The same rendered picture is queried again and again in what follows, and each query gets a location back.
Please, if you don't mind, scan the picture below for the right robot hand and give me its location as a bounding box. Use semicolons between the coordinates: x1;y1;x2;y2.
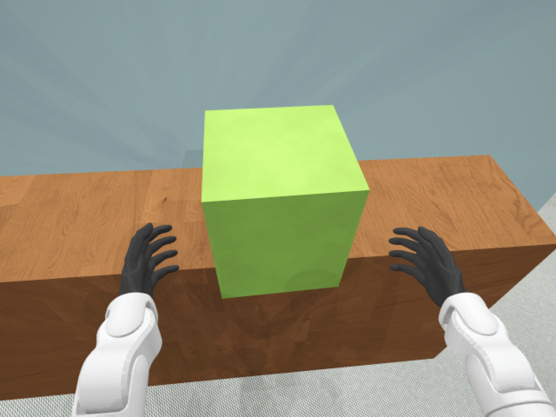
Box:
388;226;467;308

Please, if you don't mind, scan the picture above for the pedestal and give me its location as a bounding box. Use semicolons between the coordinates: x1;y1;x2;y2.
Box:
0;155;556;400

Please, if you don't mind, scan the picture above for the left robot forearm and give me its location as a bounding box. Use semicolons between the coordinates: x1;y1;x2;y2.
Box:
70;293;162;417

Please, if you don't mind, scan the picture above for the right robot forearm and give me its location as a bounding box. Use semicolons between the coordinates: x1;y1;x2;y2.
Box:
439;293;556;417

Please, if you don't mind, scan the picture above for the carton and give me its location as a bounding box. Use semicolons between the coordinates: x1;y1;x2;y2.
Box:
202;105;370;299

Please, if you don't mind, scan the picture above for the left robot hand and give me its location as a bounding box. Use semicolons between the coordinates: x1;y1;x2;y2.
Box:
118;222;179;299

